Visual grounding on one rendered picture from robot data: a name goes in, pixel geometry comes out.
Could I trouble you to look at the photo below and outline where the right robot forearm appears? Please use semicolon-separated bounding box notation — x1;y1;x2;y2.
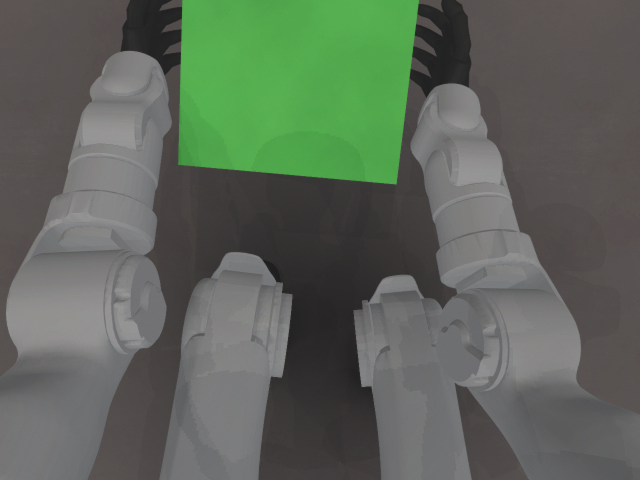
410;83;581;345

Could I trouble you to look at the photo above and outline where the carton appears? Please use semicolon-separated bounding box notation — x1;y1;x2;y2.
178;0;419;185

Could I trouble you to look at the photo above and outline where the right robot upper arm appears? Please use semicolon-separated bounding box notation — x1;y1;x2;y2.
435;288;640;480

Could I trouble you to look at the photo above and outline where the robot left hand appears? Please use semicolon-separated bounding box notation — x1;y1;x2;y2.
120;0;182;75

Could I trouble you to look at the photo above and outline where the left robot shin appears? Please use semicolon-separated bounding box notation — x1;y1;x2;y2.
181;252;277;355

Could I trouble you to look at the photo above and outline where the left robot forearm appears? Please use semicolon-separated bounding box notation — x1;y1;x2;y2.
6;51;172;345

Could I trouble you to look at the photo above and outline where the robot left foot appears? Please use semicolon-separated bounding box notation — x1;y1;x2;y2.
263;260;281;283

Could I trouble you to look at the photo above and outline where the robot right hand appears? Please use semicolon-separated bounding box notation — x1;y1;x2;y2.
409;0;471;98

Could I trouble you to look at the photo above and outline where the left robot upper arm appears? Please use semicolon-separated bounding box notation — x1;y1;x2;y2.
0;249;167;480

